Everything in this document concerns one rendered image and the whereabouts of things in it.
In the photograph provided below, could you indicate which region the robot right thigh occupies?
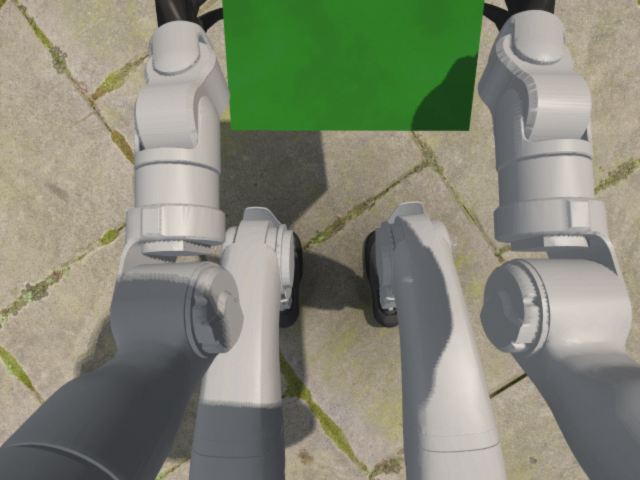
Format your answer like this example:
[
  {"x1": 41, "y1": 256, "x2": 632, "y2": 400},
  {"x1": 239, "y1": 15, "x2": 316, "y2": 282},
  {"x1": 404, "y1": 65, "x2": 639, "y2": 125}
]
[{"x1": 375, "y1": 213, "x2": 507, "y2": 480}]

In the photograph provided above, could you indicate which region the robot right upper arm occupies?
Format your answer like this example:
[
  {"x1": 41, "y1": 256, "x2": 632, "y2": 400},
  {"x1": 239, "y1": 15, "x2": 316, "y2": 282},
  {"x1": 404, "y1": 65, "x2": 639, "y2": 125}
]
[{"x1": 480, "y1": 258, "x2": 640, "y2": 480}]

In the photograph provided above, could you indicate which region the robot right forearm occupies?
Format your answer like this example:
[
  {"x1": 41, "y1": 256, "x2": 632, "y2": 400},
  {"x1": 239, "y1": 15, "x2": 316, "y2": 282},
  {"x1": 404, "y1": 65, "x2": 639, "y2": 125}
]
[{"x1": 478, "y1": 10, "x2": 632, "y2": 332}]

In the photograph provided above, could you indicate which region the robot left upper arm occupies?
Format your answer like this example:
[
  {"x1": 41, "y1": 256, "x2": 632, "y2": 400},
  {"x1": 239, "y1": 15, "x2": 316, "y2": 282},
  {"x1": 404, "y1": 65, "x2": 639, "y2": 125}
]
[{"x1": 0, "y1": 261, "x2": 244, "y2": 480}]

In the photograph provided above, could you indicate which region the robot left shin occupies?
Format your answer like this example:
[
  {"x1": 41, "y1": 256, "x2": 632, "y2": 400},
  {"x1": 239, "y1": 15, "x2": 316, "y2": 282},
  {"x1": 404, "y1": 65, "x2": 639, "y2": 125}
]
[{"x1": 220, "y1": 207, "x2": 292, "y2": 309}]

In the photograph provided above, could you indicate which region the left robot hand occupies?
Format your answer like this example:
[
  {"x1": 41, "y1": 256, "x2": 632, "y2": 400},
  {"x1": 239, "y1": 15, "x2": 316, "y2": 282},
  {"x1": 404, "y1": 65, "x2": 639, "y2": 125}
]
[{"x1": 155, "y1": 0, "x2": 223, "y2": 33}]

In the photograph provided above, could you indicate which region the right robot hand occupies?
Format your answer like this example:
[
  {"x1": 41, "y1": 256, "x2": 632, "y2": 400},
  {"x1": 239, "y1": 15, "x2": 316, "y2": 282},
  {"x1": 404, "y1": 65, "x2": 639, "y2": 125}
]
[{"x1": 483, "y1": 0, "x2": 555, "y2": 32}]

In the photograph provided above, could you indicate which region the robot left forearm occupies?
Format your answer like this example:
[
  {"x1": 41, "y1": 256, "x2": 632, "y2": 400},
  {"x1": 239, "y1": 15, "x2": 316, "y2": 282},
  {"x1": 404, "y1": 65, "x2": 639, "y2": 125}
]
[{"x1": 110, "y1": 21, "x2": 230, "y2": 339}]

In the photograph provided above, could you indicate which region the carton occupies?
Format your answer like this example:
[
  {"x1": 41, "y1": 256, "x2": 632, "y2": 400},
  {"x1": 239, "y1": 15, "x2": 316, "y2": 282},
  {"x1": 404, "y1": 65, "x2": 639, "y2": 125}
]
[{"x1": 222, "y1": 0, "x2": 485, "y2": 131}]

